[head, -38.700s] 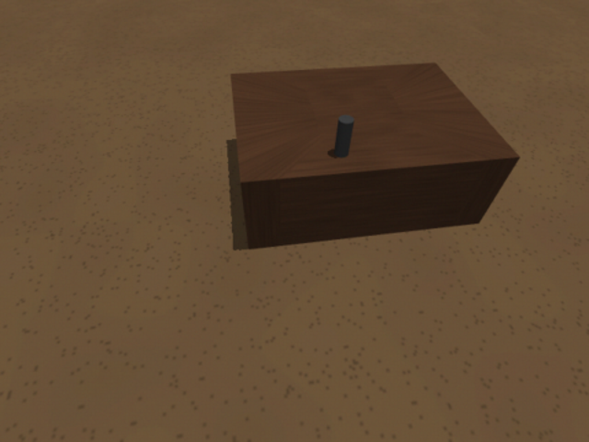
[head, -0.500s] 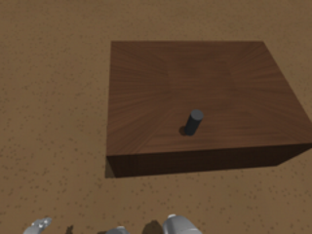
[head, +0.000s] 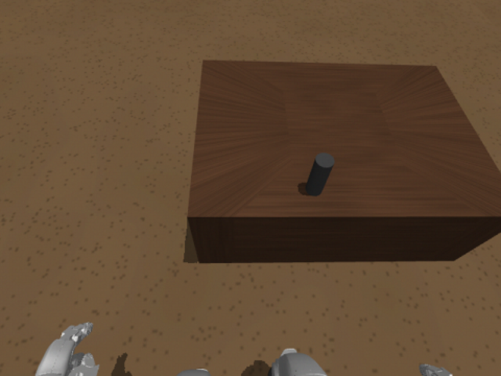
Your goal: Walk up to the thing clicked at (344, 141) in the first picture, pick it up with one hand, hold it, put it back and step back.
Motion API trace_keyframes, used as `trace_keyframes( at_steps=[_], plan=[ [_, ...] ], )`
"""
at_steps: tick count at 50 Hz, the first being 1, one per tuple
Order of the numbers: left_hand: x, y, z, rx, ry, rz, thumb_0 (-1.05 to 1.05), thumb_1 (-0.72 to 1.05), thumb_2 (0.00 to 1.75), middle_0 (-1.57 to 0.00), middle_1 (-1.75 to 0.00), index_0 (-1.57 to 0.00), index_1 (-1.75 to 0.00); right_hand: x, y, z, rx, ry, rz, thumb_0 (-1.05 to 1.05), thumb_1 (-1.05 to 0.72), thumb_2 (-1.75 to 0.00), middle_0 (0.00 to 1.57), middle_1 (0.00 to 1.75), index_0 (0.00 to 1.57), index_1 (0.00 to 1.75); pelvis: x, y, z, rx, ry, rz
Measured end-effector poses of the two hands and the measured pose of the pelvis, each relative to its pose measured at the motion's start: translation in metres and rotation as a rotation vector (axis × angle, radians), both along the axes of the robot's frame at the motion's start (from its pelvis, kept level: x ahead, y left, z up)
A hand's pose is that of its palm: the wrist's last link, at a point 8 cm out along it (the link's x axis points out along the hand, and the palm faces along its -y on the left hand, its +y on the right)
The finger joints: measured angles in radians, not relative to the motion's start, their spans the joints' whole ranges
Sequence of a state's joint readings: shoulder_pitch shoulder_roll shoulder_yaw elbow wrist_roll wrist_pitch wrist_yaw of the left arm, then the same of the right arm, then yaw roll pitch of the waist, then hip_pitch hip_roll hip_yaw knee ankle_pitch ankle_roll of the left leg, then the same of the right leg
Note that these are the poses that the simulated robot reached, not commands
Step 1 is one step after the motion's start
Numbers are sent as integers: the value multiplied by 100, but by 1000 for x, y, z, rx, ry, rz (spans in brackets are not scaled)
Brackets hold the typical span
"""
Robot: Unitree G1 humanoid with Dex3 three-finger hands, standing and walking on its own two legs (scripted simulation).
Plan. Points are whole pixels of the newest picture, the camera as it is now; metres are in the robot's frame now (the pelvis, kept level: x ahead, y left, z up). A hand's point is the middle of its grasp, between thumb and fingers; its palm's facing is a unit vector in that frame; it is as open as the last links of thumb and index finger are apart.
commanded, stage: step back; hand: right
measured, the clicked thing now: (318, 175) +0.68 -0.20 -0.29
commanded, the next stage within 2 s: none
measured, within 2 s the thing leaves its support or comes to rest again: neither
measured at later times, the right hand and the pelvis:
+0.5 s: hand out of the picture -0.05 -0.33 -0.15, palm faces +0.01 +0.92 -0.39, open 7.3 cm; pelvis -0.15 -0.05 +0.01, yaw -2 degrees
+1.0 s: hand out of the picture -0.19 -0.33 -0.14, palm faces -0.05 +0.92 -0.40, open 7.3 cm; pelvis -0.32 -0.06 +0.00, yaw -2 degrees
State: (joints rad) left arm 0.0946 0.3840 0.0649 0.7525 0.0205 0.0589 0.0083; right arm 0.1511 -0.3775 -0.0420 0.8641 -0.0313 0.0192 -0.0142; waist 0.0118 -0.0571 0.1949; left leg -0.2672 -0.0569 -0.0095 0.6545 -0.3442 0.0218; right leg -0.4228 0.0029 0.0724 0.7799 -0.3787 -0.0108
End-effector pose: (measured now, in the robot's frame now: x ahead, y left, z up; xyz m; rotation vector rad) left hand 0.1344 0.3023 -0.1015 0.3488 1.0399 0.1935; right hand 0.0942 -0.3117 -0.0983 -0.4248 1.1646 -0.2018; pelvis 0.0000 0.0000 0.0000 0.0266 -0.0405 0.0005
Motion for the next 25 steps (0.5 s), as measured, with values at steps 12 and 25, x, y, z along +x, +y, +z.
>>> trace_keyframes(
  at_steps=[12,25],
  plan=[
    [-107,-6,-4,12,152,15,1,90,90,-21,-30,-20,-30,-61,-18,19,-11,-75,-25,0,-90,-90,21,30,21,30,-66,-18,9,-36,7,-57],
    [-205,-47,19,59,149,26,1,90,90,-21,-30,-21,-30,-156,-59,-8,42,-26,-65,0,-90,-90,20,30,21,30,-149,-51,9,8,7,-42]
  ],
)
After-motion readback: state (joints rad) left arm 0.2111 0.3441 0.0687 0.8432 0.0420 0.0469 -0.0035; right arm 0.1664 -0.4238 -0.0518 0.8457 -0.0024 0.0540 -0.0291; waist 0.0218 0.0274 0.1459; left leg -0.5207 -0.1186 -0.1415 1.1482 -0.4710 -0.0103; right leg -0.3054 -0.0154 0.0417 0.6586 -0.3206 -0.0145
